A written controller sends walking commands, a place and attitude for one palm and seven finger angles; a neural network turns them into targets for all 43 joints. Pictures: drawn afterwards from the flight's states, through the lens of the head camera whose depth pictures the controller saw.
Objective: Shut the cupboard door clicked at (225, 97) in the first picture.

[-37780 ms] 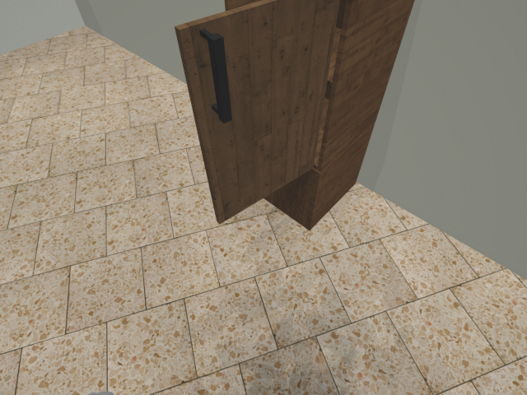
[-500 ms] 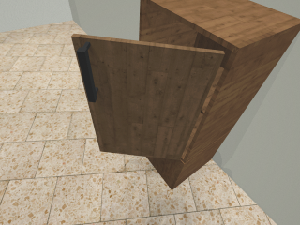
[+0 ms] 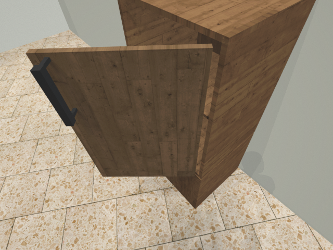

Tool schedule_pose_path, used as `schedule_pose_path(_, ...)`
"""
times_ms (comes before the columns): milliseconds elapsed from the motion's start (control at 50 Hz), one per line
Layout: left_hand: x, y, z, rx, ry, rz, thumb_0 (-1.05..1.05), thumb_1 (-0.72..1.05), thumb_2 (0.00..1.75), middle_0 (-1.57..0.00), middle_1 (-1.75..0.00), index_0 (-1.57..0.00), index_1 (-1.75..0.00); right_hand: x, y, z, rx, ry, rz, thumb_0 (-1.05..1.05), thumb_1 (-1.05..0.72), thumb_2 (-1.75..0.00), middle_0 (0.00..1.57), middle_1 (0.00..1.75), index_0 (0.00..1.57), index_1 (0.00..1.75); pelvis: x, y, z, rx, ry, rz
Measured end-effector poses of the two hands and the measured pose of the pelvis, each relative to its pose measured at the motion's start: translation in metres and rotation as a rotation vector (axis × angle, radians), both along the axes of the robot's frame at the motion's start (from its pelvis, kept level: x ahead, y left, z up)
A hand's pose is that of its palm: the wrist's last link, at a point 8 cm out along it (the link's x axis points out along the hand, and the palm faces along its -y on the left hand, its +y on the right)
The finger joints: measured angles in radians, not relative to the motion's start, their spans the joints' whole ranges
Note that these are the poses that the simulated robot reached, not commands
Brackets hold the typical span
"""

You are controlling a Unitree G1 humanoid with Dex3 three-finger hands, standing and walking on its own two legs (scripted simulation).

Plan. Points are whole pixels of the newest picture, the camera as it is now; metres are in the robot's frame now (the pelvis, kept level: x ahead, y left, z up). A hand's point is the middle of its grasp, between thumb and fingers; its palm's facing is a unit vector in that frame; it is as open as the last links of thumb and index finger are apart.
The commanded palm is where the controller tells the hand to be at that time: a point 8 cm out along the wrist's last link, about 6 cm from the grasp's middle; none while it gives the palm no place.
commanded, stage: come to a stop and stand still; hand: left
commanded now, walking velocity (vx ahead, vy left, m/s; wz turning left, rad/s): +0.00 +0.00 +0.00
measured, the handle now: (59, 94) +0.44 +0.27 +0.16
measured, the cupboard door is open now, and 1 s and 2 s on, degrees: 49 49 49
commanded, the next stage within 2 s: look again from close up in 0.50 s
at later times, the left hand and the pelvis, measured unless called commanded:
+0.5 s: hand out of the picture -0.01 +0.15 -0.16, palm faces +0.05 -0.97 -0.22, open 7.3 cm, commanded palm none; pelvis -0.01 -0.03 +0.01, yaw +1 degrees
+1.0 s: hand out of the picture -0.02 +0.17 -0.16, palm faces +0.04 -0.98 -0.21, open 7.3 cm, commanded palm none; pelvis -0.03 -0.01 +0.01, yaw +0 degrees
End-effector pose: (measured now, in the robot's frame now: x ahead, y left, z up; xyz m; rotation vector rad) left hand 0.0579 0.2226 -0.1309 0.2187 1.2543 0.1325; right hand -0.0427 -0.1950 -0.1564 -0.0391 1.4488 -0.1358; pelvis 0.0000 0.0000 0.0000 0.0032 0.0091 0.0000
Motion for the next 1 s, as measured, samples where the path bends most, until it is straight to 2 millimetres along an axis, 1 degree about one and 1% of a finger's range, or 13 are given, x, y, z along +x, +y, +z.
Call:
schedule_pose_path(60,-0.002,-0.005,0.004,0.009,-0.005,0.019,-0.01,0.94,0.90,-0.20,-0.30,-0.20,-0.29,0.024,-0.006,-0.003,0.004,-0.044,0.029,0.01,-0.91,-0.90,0.20,0.30,0.20,0.30,0.002,-0.006,0.001,0.004,-0.005,0.003)
schedule_pose_path(140,-0.011,-0.009,0.008,0.021,0.009,0.043,-0.01,0.94,0.90,-0.20,-0.30,-0.20,-0.29,0.038,-0.025,-0.003,-0.015,-0.050,0.056,0.03,-0.94,-0.90,0.20,0.30,0.20,0.30,0.003,-0.013,0.003,0.009,-0.006,0.009)
schedule_pose_path(260,-0.035,-0.015,0.008,0.022,0.069,0.066,-0.01,0.93,0.90,-0.20,-0.30,-0.20,-0.29,0.049,-0.047,0.003,-0.043,-0.065,0.072,0.02,-0.93,-0.90,0.20,0.30,0.20,0.30,0.000,-0.023,0.005,0.012,-0.006,0.014)
schedule_pose_path(360,-0.055,-0.022,0.005,0.006,0.104,0.087,0.00,0.93,0.90,-0.20,-0.30,-0.20,-0.29,0.049,-0.055,0.008,-0.060,-0.061,0.085,0.01,-0.92,-0.90,0.20,0.30,0.20,0.30,-0.003,-0.028,0.007,0.008,-0.011,0.019)
schedule_pose_path(460,-0.070,-0.026,0.003,-0.012,0.124,0.097,0.00,0.92,0.90,-0.20,-0.30,-0.20,-0.29,0.043,-0.055,0.011,-0.061,-0.055,0.090,0.00,-0.91,-0.90,0.20,0.30,0.20,0.30,-0.008,-0.029,0.009,0.005,-0.020,0.019)
schedule_pose_path(580,-0.080,-0.026,0.003,-0.024,0.130,0.097,0.00,0.92,0.90,-0.20,-0.30,-0.20,-0.29,0.028,-0.045,0.013,-0.047,-0.039,0.085,0.00,-0.91,-0.90,0.20,0.30,0.20,0.30,-0.015,-0.026,0.011,0.002,-0.026,0.017)
schedule_pose_path(840,-0.085,-0.012,0.003,-0.025,0.114,0.090,0.00,0.92,0.90,-0.20,-0.30,-0.20,-0.29,-0.015,-0.017,0.015,-0.011,0.029,0.060,0.00,-0.91,-0.90,0.20,0.30,0.20,0.30,-0.025,-0.014,0.012,0.005,-0.029,0.013)
schedule_pose_path(920,-0.086,-0.008,0.003,-0.025,0.115,0.088,0.00,0.92,0.90,-0.20,-0.30,-0.20,-0.29,-0.023,-0.011,0.015,-0.008,0.041,0.053,0.00,-0.91,-0.90,0.20,0.30,0.20,0.30,-0.027,-0.010,0.012,0.007,-0.029,0.011)
schedule_pose_path(1000,-0.088,-0.006,0.002,-0.025,0.121,0.087,0.00,0.92,0.90,-0.20,-0.30,-0.20,-0.29,-0.027,-0.008,0.015,-0.009,0.045,0.048,0.00,-0.91,-0.90,0.20,0.30,0.20,0.30,-0.029,-0.007,0.012,0.008,-0.029,0.009)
